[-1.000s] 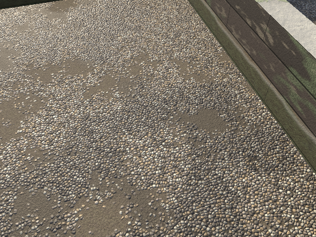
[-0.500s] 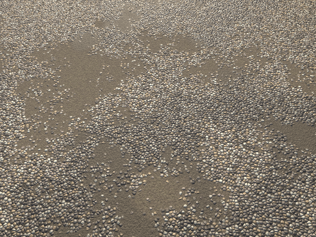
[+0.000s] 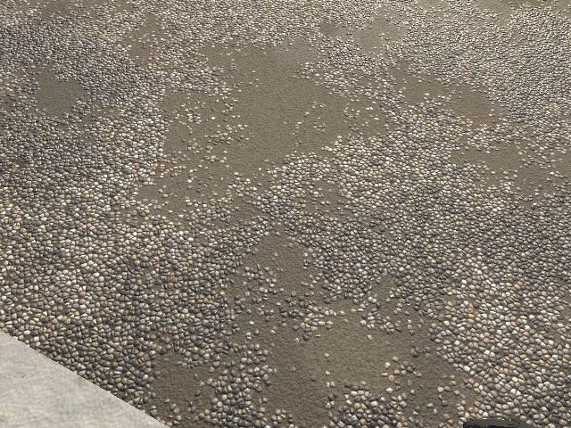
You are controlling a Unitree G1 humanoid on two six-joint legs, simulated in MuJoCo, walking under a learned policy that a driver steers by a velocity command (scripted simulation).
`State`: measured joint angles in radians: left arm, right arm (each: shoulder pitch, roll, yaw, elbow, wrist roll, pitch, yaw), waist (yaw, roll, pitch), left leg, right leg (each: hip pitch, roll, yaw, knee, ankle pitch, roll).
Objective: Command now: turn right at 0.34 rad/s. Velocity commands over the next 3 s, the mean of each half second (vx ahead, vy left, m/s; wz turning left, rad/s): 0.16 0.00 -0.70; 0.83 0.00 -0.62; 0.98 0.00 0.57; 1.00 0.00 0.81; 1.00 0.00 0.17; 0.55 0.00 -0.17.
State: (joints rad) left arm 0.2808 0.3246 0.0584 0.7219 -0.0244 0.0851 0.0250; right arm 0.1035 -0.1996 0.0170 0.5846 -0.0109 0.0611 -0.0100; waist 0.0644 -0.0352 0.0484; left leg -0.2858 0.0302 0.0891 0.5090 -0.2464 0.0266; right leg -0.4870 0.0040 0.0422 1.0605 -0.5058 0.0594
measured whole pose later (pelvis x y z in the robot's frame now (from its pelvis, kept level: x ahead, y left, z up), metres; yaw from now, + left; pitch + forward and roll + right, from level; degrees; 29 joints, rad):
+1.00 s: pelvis +0.06 -0.05 +0.00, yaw -39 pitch +0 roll +2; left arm -0.11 0.25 -0.15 0.32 0.06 0.02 -0.04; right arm 0.03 -0.31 0.10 0.42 -0.10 -0.03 0.04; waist -0.04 0.02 -0.02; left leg -0.18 0.00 0.04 0.46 -0.28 -0.01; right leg -0.23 0.10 0.27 0.55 -0.30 -0.01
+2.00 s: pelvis +0.02 -0.03 +0.00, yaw -7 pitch -2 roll -1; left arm 0.08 0.27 -0.05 0.41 0.10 -0.04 0.00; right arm 0.07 -0.26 0.07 0.39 0.02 0.06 0.05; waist -0.02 0.00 0.02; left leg -0.31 -0.19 -0.42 0.52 -0.14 -0.04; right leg -0.15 -0.07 -0.23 0.52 -0.33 0.00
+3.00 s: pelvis +0.06 -0.02 +0.01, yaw -4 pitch -1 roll +1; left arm 0.35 0.28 -0.08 0.62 0.02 0.05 0.01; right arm 0.13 -0.27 0.07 0.69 0.00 0.06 0.03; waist 0.03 0.00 -0.02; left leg -0.23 -0.01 0.01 0.38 -0.14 0.00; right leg -0.03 -0.10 -0.19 0.37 -0.32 0.03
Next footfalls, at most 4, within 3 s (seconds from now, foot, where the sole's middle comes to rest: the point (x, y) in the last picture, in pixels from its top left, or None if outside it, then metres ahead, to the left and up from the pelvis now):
0.24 right None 0.01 -0.15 -0.77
0.62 left None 0.15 0.07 -0.77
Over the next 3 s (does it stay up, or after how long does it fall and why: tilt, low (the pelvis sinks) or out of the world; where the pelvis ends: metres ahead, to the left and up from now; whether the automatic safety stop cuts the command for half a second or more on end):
stays up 0.06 -0.02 0.01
